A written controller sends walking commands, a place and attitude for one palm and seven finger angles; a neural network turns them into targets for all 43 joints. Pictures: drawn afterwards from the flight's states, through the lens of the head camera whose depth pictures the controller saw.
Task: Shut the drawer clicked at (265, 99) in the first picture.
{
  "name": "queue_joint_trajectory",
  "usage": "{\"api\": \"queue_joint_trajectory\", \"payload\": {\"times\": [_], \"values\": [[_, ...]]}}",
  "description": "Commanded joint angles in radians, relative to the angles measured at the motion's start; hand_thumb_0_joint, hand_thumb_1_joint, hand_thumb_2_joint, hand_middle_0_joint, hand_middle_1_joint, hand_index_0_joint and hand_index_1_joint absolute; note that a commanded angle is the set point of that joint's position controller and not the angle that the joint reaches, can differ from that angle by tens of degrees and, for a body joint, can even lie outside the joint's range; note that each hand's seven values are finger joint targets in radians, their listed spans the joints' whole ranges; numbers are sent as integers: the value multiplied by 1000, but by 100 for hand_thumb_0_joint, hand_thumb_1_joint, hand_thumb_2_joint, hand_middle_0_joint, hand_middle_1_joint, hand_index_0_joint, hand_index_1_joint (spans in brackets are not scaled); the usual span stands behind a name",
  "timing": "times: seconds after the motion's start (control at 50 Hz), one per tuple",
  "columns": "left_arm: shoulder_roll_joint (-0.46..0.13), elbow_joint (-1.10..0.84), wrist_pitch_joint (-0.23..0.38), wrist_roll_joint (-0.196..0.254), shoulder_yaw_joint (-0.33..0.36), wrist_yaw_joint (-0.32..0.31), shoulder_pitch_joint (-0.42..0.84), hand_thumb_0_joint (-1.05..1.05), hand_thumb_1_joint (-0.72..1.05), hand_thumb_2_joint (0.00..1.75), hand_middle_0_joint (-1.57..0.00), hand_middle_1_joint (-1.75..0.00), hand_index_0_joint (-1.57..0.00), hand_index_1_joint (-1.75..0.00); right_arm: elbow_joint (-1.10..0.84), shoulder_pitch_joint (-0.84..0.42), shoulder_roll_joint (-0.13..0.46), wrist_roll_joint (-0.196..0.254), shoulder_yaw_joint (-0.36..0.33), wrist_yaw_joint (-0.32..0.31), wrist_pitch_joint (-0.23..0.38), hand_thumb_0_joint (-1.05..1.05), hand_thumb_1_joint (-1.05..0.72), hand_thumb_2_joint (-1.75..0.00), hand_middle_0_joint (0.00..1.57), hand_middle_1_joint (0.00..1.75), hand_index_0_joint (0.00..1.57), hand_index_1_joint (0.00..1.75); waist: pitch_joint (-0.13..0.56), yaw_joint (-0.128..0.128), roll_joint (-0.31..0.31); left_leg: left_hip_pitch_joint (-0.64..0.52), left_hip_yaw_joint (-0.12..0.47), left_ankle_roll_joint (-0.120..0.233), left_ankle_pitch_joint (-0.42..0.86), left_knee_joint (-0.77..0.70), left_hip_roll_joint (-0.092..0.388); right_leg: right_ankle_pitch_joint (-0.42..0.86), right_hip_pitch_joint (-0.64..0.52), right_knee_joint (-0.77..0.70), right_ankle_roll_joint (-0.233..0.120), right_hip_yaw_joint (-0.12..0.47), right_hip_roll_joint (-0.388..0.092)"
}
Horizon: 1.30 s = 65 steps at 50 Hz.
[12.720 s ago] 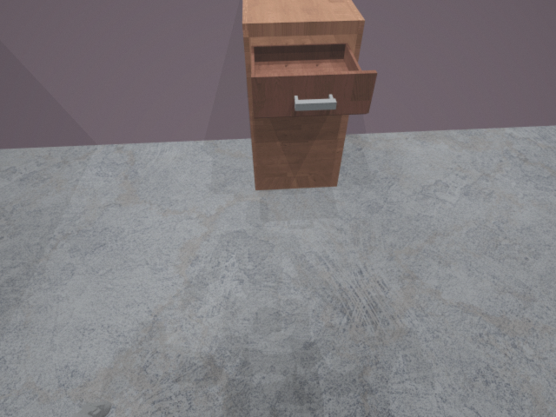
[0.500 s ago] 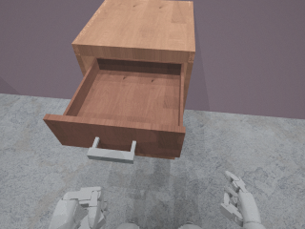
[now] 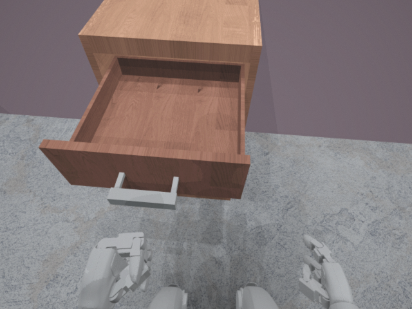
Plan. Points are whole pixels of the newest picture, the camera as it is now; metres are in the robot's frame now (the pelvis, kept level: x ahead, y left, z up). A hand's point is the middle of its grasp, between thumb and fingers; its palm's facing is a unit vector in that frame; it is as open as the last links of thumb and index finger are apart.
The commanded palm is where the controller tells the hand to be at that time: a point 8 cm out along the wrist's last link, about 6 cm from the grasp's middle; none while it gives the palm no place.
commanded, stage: bring the fist close to the handle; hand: left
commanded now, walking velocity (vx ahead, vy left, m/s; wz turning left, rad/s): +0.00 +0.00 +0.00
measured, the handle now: (145, 188) +0.34 +0.14 +0.03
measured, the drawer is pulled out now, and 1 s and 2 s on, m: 0.30 0.30 0.21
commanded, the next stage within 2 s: push the drawer shut in 0.72 s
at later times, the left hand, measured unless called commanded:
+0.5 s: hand (154, 246) +0.23 +0.10 +0.03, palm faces -0.07 -1.00 +0.00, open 3.3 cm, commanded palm +0.21 +0.16 +0.03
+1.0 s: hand (158, 247) +0.23 +0.10 +0.03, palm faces -0.09 -1.00 -0.01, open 3.3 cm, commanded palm +0.22 +0.15 +0.03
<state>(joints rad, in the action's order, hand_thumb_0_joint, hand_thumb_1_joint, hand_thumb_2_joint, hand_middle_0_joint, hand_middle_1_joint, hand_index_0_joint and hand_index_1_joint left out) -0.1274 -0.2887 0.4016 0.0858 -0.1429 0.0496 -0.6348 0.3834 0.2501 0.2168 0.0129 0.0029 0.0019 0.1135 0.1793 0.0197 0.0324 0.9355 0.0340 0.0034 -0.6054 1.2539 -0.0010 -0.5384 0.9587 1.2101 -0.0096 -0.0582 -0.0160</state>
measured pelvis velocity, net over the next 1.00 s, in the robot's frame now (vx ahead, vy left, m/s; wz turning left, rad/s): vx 0.00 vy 0.01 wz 0.00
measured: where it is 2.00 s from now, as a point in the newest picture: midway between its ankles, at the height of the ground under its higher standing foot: outside the picture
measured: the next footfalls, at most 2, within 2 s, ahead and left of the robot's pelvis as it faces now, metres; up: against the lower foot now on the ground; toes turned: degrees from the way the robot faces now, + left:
none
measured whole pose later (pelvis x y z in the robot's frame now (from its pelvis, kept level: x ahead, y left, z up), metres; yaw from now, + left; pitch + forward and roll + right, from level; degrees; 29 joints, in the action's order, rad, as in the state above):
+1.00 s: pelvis +0.00 +0.01 -0.02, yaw +0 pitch +21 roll -2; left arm -0.13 -0.17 0.41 0.04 -0.17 -0.01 -0.42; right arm 0.39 0.20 0.22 -0.01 0.02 0.01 0.07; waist 0.19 0.02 0.03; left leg 1.07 0.04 0.01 -0.64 1.35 -0.01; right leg -0.57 1.09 1.29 0.00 -0.06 -0.02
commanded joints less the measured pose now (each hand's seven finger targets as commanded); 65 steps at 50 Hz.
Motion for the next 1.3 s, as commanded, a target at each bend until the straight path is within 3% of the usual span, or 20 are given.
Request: {"api": "queue_joint_trajectory", "payload": {"times": [0.0, 0.06, 0.1, 0.16, 0.3, 0.36, 0.4, 0.46, 0.52, 0.56, 0.7, 0.78, 0.8, 0.86, 0.96, 1.06, 1.14, 1.18, 1.24, 1.28], "values": [[-21, -183, 71, -16, 0, -16, 21, 0, 90, 90, -140, -160, -140, -160, -172, -64, 109, -2, -47, -6, 51, 0, -90, -90, 20, 30, 20, 30, 170, 15, -47, -50, 6, 16, 244, -183, -11, 161, -149, -159, -22, 11, 13], [-41, -162, 69, -21, 26, -30, 22, 0, 90, 90, -140, -160, -140, -160, -169, -68, 109, -5, -46, -5, 44, 0, -90, -90, 20, 30, 20, 30, 190, 3, -48, -35, 6, 16, 250, -174, -11, 164, -153, -150, -26, 16, 14], [-30, -159, 71, -22, 15, -31, 49, 0, 90, 90, -140, -160, -140, -160, -168, -67, 108, -6, -44, -3, 39, 0, -90, -90, 20, 30, 20, 30, 207, 9, -50, -30, 3, 16, 252, -162, -13, 175, -150, -143, -25, 20, 12], [-28, -127, 74, -25, 13, -35, 95, 0, 90, 90, -140, -160, -140, -160, -160, -73, 112, -7, -40, -5, 35, 0, -90, -90, 20, 30, 20, 30, 180, 20, -63, -3, 9, 16, 217, -151, -11, 131, -113, -141, -26, 18, 15], [-17, -64, 79, -29, 2, -41, 233, 0, 90, 90, -140, -160, -140, -160, -140, -68, 120, -15, -35, -4, 32, 0, -90, -90, 20, 30, 20, 30, 227, 33, -29, 13, 12, 16, 215, -115, -13, 130, -67, -110, -27, 19, 11], [-57, -102, 69, -15, 49, -42, 205, 0, 90, 90, -140, -160, -140, -160, -146, -63, 121, -11, -37, -4, 24, 0, -90, -90, 20, 30, 20, 30, 310, 3, -16, -20, 8, 15, 281, -126, -15, 197, -133, -103, -30, 22, 12], [-33, -116, 51, -6, 29, -40, 179, 0, 90, 90, -140, -160, -140, -160, -155, -58, 117, -8, -37, -1, 16, 0, -90, -90, 20, 30, 20, 30, 313, 4, -8, -36, 5, 15, 312, -136, -15, 240, -155, -110, -28, 18, 10], [-29, -88, 33, -5, 28, -42, 177, 0, 90, 90, -140, -160, -140, -160, -149, -53, 118, -7, -37, -4, 8, 0, -90, -90, 20, 30, 20, 30, 274, 21, -59, -17, 9, 17, 299, -139, -11, 235, -157, -123, -24, 14, 13], [-25, -74, 37, -6, 26, -38, 163, 0, 90, 90, -140, -160, -140, -160, -145, -52, 117, -7, -38, -4, 6, 0, -90, -90, 20, 30, 20, 30, 250, 26, -68, 0, 5, 16, 281, -132, -13, 230, -150, -127, -21, 17, 11], [-44, -78, 50, -8, 43, -38, 158, 0, 90, 90, -140, -160, -140, -160, -141, -56, 116, -9, -39, -6, 9, 0, -90, -90, 20, 30, 20, 30, 248, 21, -58, 6, 5, 15, 283, -128, -13, 228, -148, -121, -24, 21, 11], [-30, -123, 96, -11, 21, -36, 106, 0, 90, 90, -140, -160, -140, -160, -147, -56, 110, -11, -45, 3, 14, 0, -90, -90, 20, 30, 20, 30, 277, 14, -9, -33, 5, 11, 342, -123, -11, 275, -133, -94, -27, 11, 10], [-23, -115, 97, -20, 10, -38, 107, 0, 90, 90, -140, -160, -140, -160, -149, -59, 113, -11, -45, 2, 9, 0, -90, -90, 20, 30, 20, 30, 255, 20, -28, -21, 11, 12, 317, -122, -9, 241, -111, -93, -27, 8, 14], [-4, -124, 95, -23, -23, -35, 123, 0, 90, 90, -140, -160, -140, -160, -155, -61, 114, -10, -43, 4, 9, 0, -90, -90, 20, 30, 20, 30, 249, 31, -15, -27, 12, 12, 303, -122, -9, 227, -94, -95, -25, 5, 11], [-20, -121, 89, -29, -19, -46, 197, 0, 90, 90, -140, -160, -140, -160, -148, -56, 118, -13, -39, -2, 8, 0, -90, -90, 20, 30, 20, 30, 235, 45, -26, -17, 22, 14, 284, -116, -8, 199, -68, -95, -26, 4, 14], [-42, -69, 57, -42, 18, -68, 297, 0, 90, 90, -140, -160, -140, -160, -140, -58, 123, -16, -34, -9, -2, 0, -90, -90, 20, 30, 20, 30, 256, 38, -38, -5, 20, 15, 247, -118, -12, 161, -83, -104, -27, 9, 13], [-39, -43, 15, -27, 29, -72, 350, 0, 90, 90, -140, -160, -140, -160, -136, -53, 125, -11, -30, -8, -11, 0, -90, -90, 20, 30, 20, 30, 291, 27, -27, -36, 15, 15, 277, -142, -13, 195, -129, -122, -28, 10, 11], [-12, 1, -3, -25, 4, -74, 420, 0, 90, 90, -140, -160, -140, -160, -122, -47, 126, -11, -27, -5, -17, 0, -90, -90, 20, 30, 20, 30, 271, 43, -27, -42, 13, 15, 280, -149, -11, 213, -130, -136, -24, 9, 8], [-13, 34, 2, -27, 11, -76, 444, 0, 90, 90, -140, -160, -140, -160, -114, -44, 129, -11, -27, -7, -17, 0, -90, -90, 20, 30, 20, 30, 256, 53, -55, -35, 13, 18, 271, -148, -9, 207, -125, -142, -22, 8, 10], [-20, 36, 31, -27, 15, -83, 532, 0, 90, 90, -140, -160, -140, -160, -93, -50, 131, -14, -29, -8, -11, 0, -90, -90, 20, 30, 20, 30, 254, 54, -18, -38, 17, 14, 246, -150, -10, 171, -98, -139, -25, 10, 7], [-23, 68, 43, -30, 17, -88, 586, 0, 90, 90, -140, -160, -140, -160, -75, -47, 135, -15, -28, -10, -9, 0, -90, -90, 20, 30, 20, 30, 252, 68, -34, -36, 19, 18, 242, -143, -9, 167, -86, -142, -23, 11, 8]]}}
